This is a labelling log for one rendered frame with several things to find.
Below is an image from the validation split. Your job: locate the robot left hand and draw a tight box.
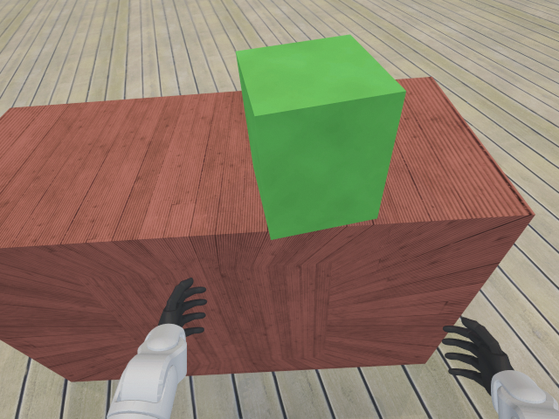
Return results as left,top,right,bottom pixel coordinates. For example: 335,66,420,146
158,278,207,337

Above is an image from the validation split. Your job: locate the carton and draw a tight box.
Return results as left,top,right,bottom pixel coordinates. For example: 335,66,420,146
236,34,406,240

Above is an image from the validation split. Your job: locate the robot right forearm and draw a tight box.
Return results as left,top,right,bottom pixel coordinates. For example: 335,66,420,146
491,370,559,419

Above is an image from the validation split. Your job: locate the robot left forearm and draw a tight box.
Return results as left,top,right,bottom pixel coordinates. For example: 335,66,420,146
107,324,187,419

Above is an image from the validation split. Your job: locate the robot right hand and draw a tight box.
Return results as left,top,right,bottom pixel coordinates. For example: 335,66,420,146
442,317,514,395

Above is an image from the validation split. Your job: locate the pedestal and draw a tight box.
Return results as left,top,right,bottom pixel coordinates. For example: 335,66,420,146
0,77,535,382

